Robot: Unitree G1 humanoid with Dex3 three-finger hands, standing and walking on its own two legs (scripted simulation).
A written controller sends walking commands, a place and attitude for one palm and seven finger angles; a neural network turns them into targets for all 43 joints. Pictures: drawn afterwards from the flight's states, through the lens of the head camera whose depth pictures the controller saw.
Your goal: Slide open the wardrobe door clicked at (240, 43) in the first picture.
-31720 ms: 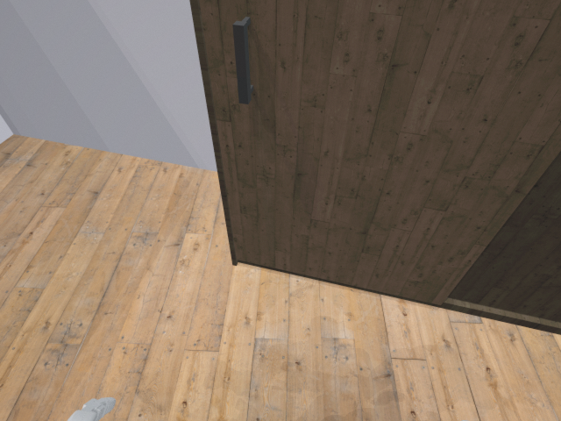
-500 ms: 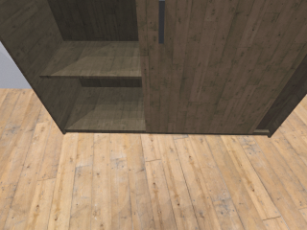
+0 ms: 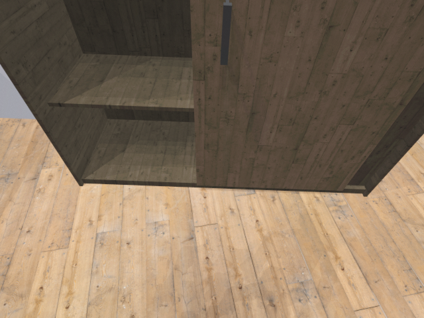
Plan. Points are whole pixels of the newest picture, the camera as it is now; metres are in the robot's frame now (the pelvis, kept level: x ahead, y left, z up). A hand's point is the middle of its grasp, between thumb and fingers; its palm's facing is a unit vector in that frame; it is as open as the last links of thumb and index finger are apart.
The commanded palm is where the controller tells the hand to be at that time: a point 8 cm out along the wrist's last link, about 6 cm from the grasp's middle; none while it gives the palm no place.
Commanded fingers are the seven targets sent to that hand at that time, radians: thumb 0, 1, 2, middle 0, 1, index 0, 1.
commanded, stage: look to check the result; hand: left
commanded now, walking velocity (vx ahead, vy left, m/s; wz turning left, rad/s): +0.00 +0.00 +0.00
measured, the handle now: (225, 32) +0.85 +0.00 +0.14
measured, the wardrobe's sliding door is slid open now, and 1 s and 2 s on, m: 0.66 0.66 0.66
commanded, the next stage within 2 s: stand and wait in 0.50 s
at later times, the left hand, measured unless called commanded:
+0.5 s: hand out of the picture +0.05 +0.19 -0.17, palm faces -0.01 -0.97 -0.23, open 7.4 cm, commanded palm none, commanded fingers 0.00 0.90 0.90 -0.20 -0.30 -0.20 -0.30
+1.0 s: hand out of the picture +0.07 +0.20 -0.17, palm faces -0.01 -0.97 -0.24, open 7.4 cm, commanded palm none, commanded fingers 0.00 0.90 0.90 -0.20 -0.30 -0.20 -0.30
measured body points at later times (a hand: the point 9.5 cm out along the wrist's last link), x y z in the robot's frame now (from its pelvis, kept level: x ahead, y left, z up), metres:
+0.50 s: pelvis +0.02 +0.00 +0.00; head +0.04 +0.00 +0.45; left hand +0.06 +0.24 -0.15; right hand +0.06 -0.25 -0.15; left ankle +0.02 +0.08 -0.74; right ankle +0.02 -0.14 -0.74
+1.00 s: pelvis +0.03 -0.01 +0.01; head +0.05 -0.01 +0.45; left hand +0.08 +0.25 -0.15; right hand +0.07 -0.27 -0.15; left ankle +0.02 +0.08 -0.74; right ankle +0.02 -0.14 -0.74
